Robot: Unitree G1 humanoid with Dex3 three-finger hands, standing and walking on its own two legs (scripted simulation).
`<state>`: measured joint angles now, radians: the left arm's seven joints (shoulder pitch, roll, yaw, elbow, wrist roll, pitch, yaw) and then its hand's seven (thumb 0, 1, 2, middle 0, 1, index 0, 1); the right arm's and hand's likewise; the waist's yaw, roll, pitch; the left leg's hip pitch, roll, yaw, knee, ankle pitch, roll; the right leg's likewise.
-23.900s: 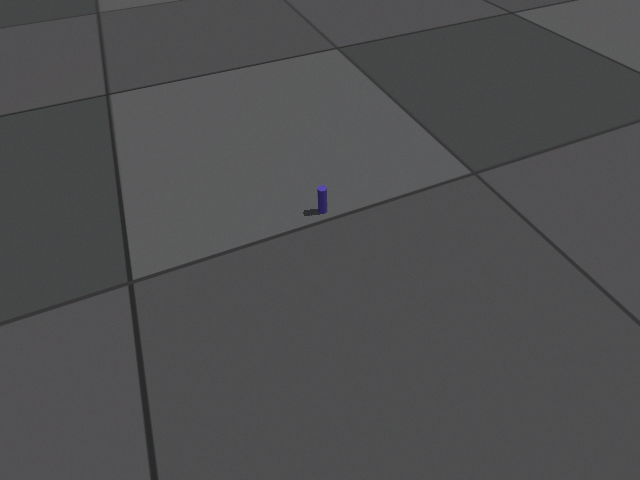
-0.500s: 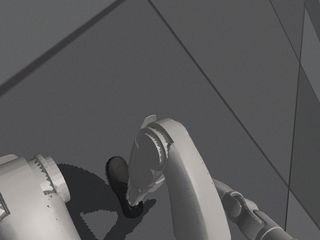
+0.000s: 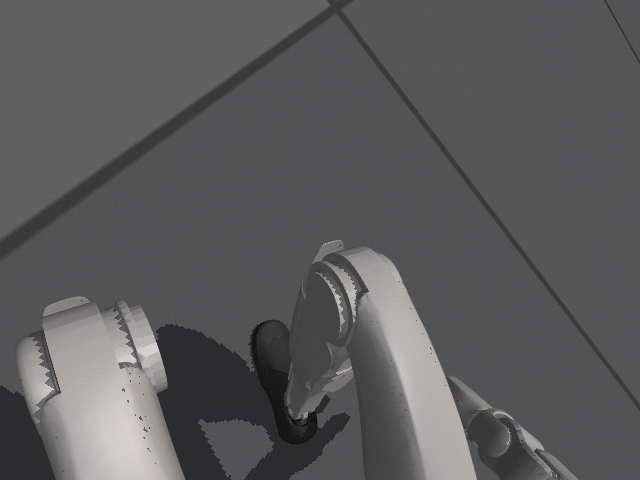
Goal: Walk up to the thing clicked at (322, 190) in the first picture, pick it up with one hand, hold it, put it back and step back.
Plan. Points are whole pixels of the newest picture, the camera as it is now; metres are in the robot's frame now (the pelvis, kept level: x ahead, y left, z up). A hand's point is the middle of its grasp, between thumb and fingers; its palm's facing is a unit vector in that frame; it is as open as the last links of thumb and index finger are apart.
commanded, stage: rise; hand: left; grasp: from the side
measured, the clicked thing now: out of the picture +0.47 +0.30 -0.24
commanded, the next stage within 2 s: home in 0.04 s
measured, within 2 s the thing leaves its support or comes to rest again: neither
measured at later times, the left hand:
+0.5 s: hand out of the picture +0.34 +0.38 -0.01, palm faces +0.26 -0.85 -0.47, open 17.1 cm
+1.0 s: hand out of the picture +0.26 +0.28 +0.20, palm faces +0.31 -0.87 -0.37, open 17.3 cm
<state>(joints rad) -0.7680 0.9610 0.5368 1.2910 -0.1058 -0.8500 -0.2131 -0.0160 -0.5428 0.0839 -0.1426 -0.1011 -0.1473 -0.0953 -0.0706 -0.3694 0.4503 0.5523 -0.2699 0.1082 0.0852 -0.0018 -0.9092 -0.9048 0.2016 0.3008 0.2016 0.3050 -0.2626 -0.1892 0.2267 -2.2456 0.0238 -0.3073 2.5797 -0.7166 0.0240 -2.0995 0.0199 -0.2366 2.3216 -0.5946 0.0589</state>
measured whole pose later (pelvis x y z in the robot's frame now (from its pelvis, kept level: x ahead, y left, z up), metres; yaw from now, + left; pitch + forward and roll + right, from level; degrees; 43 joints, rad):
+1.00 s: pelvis +0.06 -0.01 +0.31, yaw +14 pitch +25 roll -3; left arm 0.05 0.32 0.14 0.38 0.01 0.10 0.12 -0.01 -0.51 0.08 -0.06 -0.06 -0.06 -0.06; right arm 0.15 -0.24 0.01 0.51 0.05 0.04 -0.10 0.01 -0.90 -0.91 0.20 0.30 0.20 0.31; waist -0.05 0.01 -0.17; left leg -1.29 0.04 -0.04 1.47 -0.61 -0.01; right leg -1.27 -0.02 -0.06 1.42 -0.58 0.00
